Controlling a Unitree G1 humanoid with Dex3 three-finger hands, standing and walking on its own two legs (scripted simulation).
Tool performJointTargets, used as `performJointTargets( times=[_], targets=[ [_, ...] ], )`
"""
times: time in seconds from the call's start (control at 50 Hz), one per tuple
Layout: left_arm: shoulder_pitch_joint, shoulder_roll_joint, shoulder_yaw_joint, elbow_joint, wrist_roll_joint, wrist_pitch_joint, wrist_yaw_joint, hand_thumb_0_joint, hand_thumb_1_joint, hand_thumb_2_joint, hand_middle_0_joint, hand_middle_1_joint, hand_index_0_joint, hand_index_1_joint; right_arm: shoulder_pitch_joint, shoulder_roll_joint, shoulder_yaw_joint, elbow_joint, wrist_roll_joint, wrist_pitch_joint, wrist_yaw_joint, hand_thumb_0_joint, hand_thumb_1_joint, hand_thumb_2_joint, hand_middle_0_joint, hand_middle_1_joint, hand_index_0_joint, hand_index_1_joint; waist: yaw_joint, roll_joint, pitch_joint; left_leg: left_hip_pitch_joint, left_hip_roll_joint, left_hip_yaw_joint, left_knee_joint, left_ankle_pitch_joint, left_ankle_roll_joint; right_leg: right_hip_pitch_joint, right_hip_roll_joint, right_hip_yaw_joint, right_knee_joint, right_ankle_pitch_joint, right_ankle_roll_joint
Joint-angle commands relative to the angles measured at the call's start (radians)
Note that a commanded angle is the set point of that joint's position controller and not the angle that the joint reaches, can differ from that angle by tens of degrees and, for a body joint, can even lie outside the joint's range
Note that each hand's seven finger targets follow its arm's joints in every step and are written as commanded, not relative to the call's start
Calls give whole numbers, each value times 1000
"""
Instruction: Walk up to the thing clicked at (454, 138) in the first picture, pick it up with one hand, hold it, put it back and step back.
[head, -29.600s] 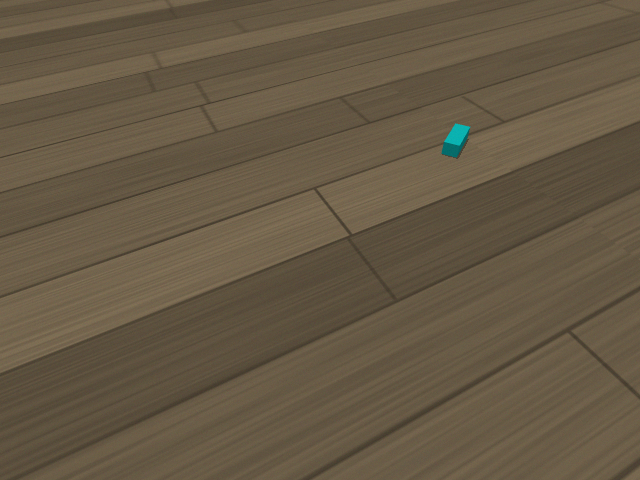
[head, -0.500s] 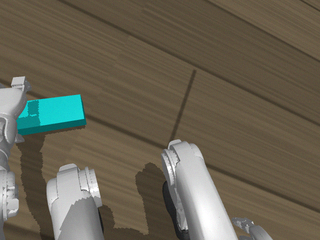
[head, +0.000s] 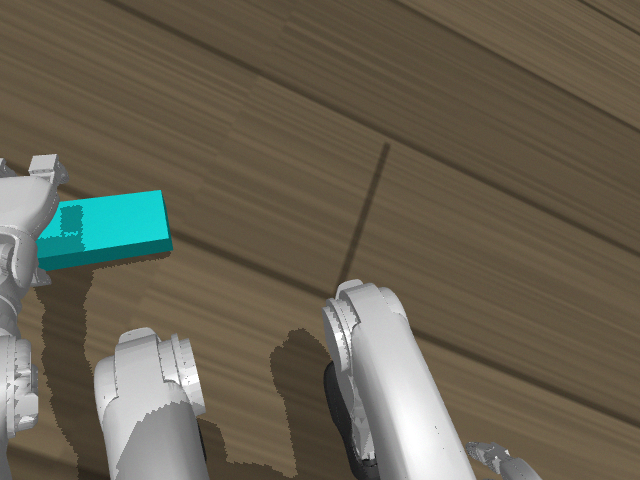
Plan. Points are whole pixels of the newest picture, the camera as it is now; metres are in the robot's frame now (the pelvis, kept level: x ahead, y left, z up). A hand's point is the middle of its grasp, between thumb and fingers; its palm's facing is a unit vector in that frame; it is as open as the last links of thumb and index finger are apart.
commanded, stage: approach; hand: left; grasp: from above
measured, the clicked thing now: (99, 230) +0.51 +0.24 -0.29
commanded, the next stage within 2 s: close in in 0.58 s
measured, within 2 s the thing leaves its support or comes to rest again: neither
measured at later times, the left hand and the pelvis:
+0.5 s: hand (93, 200) +0.51 +0.22 -0.16, palm faces -0.40 -0.02 -0.91, open 13.5 cm; pelvis +0.00 +0.00 +0.00, yaw -1 degrees
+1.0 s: hand (80, 227) +0.48 +0.24 -0.18, palm faces -0.47 -0.04 -0.88, open 12.9 cm; pelvis +0.00 +0.00 -0.01, yaw -1 degrees
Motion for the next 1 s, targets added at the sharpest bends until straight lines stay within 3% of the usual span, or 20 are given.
performJointTargets(
  times=[0.0,0.04,0.1,0.16,0.24,0.28,0.36,0.42,0.5,0.52,0.56,0.62,0.66,0.7,0.72,0.8,0.84,0.88,0.92,0.98],
  targets=[
    [-328,231,26,-127,-9,5,41,0,-551,1035,-72,-1040,-71,-1041,174,-248,-73,-13,-3,-6,-11,0,-910,-898,200,300,200,300,-13,305,-641,526,-2,155,-238,75,70,263,6,-142,-245,174,-96],
    [-352,208,13,-142,-6,7,43,0,-525,1032,-86,-1046,-88,-1043,181,-246,-77,-9,-2,-7,-11,0,-910,-898,200,300,200,300,-18,328,-637,543,-3,155,-249,72,65,244,3,-143,-239,169,-99],
    [-444,142,-32,-151,-17,7,42,0,-535,1038,-77,-1060,-80,-1055,199,-251,-80,3,-4,-15,-13,0,-911,-898,200,300,200,300,-67,308,-620,550,4,143,-245,60,65,213,5,-153,-246,165,-97],
    [-505,108,-64,-165,-17,12,53,0,-527,1019,-75,-1064,-83,-1054,214,-256,-80,11,-8,-19,-16,0,-910,-898,200,300,200,300,-78,329,-645,571,8,142,-239,81,61,222,5,-153,-253,188,-96],
    [-499,54,-101,-33,-2,50,65,0,-504,1056,-84,-1103,-94,-1091,222,-256,-69,18,-16,-28,-14,0,-911,-898,200,300,200,300,-105,324,-597,559,8,141,-237,86,60,210,8,-162,-248,201,-98],
    [-504,112,-74,-20,10,70,73,0,-501,1088,-93,-1098,-97,-1093,217,-264,-61,6,-16,-29,-14,0,-910,-898,200,300,200,300,-87,340,-603,552,6,144,-243,83,60,207,6,-161,-242,191,-101],
    [-457,165,-21,16,24,123,92,0,-475,1097,-100,-1118,-108,-1108,203,-256,-42,-21,-18,-27,-5,0,-908,-897,200,300,200,300,-57,346,-643,544,2,157,-239,128,68,262,8,-152,-227,238,-100],
    [-420,197,11,17,5,147,95,0,-489,1076,-97,-1097,-104,-1089,187,-259,-34,-46,-9,-28,2,0,-911,-898,200,300,200,300,-43,368,-665,542,3,157,-244,132,70,273,9,-149,-217,240,-101],
    [-363,217,22,-23,-19,156,74,0,-498,1087,-92,-1100,-97,-1093,182,-253,-29,-61,-2,-30,9,0,-909,-896,200,300,200,300,-49,285,-659,470,4,165,-211,139,89,340,16,-135,-228,262,-86],
    [-392,221,37,-74,-44,150,70,0,-482,1103,-107,-1108,-110,-1102,193,-249,-31,-53,-5,-28,9,0,-908,-896,200,300,200,300,-49,283,-685,459,5,163,-213,142,89,366,16,-134,-232,264,-83],
    [-377,193,26,-96,-67,142,53,0,-488,1111,-100,-1133,-107,-1125,199,-246,-38,-49,-3,-32,11,0,-911,-897,200,300,200,300,-50,284,-688,468,8,162,-210,134,86,366,17,-134,-238,256,-83],
    [-416,167,3,-138,-74,118,23,0,-503,1124,-101,-1128,-102,-1126,224,-256,-50,-33,-6,-38,11,0,-914,-899,200,300,200,300,-80,290,-655,487,12,152,-202,116,79,329,16,-147,-240,232,-90],
    [-470,212,16,-242,-72,90,10,0,-483,1168,-112,-1169,-113,-1166,242,-258,-59,-21,-4,-32,6,0,-915,-899,200,300,200,300,-71,329,-721,528,11,147,-205,127,73,352,16,-145,-235,238,-91],
    [-400,112,-35,-152,-80,80,-8,0,-509,1085,-90,-1124,-101,-1111,246,-259,-66,-17,-7,-33,6,0,-918,-901,199,300,199,300,-86,303,-635,503,9,151,-197,102,69,308,13,-148,-249,206,-96],
    [-428,112,-41,-175,-77,65,-13,0,-499,1105,-92,-1131,-102,-1120,254,-262,-66,-8,-9,-30,4,0,-915,-900,199,300,199,300,-98,286,-624,491,10,146,-195,93,69,300,16,-154,-256,195,-95],
    [-375,121,-51,-98,-63,38,-17,0,-451,1193,-119,-1204,-129,-1192,250,-260,-57,-12,-8,-21,3,0,-914,-899,199,300,199,300,-77,248,-593,467,6,140,-200,90,71,308,16,-162,-247,193,-91],
    [-377,117,-58,-62,-48,29,-6,0,-432,1210,-124,-1230,-137,-1215,245,-263,-47,-16,-12,-19,6,0,-914,-900,199,300,199,300,-86,257,-573,472,5,139,-199,107,69,305,17,-167,-237,214,-90],
    [-398,154,-46,-62,-32,20,13,0,-420,1196,-122,-1236,-140,-1215,229,-265,-41,-20,-14,-20,4,0,-913,-899,199,300,199,300,-82,247,-573,462,7,138,-187,106,72,303,20,-166,-235,217,-87],
    [-407,202,-14,-58,-10,14,42,0,-453,1176,-110,-1160,-111,-1157,221,-276,-36,-30,-19,-21,2,0,-909,-901,199,300,199,300,-74,276,-577,473,4,141,-185,116,69,298,16,-168,-226,221,-91],
    [-394,187,-16,13,24,8,82,0,-485,1113,-92,-1095,-91,-1094,203,-273,-27,-30,-29,-24,6,0,-906,-901,199,300,199,300,-93,313,-561,510,7,133,-193,113,63,258,21,-181,-196,222,-94]
  ],
)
